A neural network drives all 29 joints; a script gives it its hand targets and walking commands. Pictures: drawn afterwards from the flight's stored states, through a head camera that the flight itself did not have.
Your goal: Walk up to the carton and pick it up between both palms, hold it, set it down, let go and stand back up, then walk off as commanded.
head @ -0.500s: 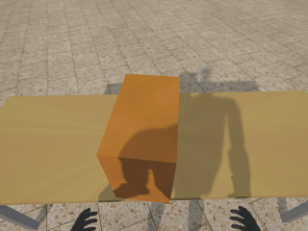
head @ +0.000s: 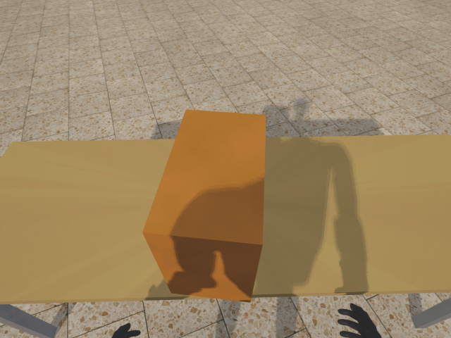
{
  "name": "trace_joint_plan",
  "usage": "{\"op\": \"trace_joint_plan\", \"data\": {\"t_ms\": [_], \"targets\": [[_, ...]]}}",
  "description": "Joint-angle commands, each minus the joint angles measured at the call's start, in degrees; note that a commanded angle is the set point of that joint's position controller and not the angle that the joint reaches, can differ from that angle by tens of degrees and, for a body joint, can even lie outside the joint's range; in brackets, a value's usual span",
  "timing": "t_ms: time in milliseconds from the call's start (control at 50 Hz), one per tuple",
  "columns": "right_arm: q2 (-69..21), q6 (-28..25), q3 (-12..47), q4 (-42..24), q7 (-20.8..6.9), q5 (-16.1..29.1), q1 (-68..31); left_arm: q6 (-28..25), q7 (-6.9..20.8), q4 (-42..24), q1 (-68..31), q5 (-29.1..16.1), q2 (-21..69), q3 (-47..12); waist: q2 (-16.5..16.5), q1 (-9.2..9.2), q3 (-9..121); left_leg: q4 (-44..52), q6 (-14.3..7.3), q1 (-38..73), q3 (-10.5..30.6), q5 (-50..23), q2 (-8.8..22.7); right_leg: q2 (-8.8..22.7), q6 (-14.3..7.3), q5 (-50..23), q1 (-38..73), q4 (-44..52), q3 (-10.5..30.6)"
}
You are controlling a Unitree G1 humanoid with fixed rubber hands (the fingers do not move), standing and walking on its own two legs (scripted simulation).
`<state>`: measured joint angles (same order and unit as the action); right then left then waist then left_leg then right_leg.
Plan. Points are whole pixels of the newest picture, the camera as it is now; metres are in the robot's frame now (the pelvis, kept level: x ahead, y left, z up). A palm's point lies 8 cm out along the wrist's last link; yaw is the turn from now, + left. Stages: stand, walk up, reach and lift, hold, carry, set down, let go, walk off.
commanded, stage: stand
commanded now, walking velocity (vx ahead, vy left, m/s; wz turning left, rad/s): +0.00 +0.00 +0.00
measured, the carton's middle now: (217, 205) +0.42 +0.04 -0.04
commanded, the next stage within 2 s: walk off in 1.12 s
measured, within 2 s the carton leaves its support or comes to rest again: neither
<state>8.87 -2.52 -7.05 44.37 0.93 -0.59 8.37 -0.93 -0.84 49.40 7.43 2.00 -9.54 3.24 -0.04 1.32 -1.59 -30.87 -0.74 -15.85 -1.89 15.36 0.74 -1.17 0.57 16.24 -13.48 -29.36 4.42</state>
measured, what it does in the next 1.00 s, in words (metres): stands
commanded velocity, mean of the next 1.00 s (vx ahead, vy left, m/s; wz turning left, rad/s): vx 0.00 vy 0.00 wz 0.00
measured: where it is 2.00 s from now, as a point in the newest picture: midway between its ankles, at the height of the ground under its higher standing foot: outside the picture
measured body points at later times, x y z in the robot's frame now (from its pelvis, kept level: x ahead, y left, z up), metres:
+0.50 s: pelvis -0.01 +0.00 +0.00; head +0.00 +0.00 +0.45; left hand +0.10 +0.24 -0.13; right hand +0.14 -0.24 -0.12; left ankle +0.01 +0.11 -0.73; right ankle -0.01 -0.14 -0.73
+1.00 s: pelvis -0.03 +0.00 +0.00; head -0.03 +0.00 +0.45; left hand +0.07 +0.24 -0.14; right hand +0.10 -0.24 -0.12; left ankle +0.01 +0.11 -0.73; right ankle -0.01 -0.14 -0.73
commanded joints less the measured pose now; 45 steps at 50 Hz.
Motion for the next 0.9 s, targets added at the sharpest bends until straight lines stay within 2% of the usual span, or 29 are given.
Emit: {"op": "trace_joint_plan", "data": {"t_ms": [0, 320, 880], "targets": [[15.97, -0.79, 0.17, -2.14, 0.91, -1.82, -0.87, -2.17, -0.38, -2.93, -0.12, 0.31, -15.27, 3.35, 2.04, -1.05, 11.69, 5.18, -2.34, 9.07, 6.57, -14.13, 5.22, 5.36, -2.46, -15.54, 4.22, 3.54, 3.25], [16.26, -1.05, 0.1, -0.23, 0.92, -1.65, -0.63, -2.28, -0.21, 0.04, -0.15, -0.02, -15.31, 3.18, 2.16, -1.18, 10.62, 6.56, -2.43, 9.11, 7.23, -12.8, 5.56, 5.37, -2.61, -14.43, 3.84, 4.39, 3.61], [16.44, -1.1, 0.1, 4.82, 0.58, -1.44, -1.36, -2.33, 0.06, 5.3, -0.37, -0.32, -15.69, 2.89, 2.12, -1.29, 6.34, 10.75, -2.0, 6.94, 8.78, -2.44, 5.96, 5.45, -2.7, -6.1, 1.68, 8.2, 5.34]]}}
